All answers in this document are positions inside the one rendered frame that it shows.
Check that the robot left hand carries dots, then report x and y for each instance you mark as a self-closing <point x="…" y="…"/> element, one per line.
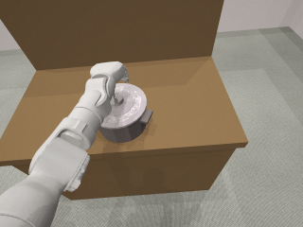
<point x="114" y="68"/>

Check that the lid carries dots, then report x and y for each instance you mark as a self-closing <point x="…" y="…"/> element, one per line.
<point x="133" y="107"/>

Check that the left robot forearm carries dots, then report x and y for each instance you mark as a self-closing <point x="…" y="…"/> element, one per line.
<point x="80" y="127"/>

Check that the knob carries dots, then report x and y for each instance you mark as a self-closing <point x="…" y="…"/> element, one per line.
<point x="120" y="99"/>

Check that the pot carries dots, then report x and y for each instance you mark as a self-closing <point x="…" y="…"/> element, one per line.
<point x="128" y="133"/>

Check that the table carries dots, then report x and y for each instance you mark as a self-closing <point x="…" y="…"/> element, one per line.
<point x="166" y="47"/>

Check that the robot left upper arm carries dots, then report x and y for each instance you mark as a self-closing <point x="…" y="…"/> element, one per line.
<point x="33" y="202"/>

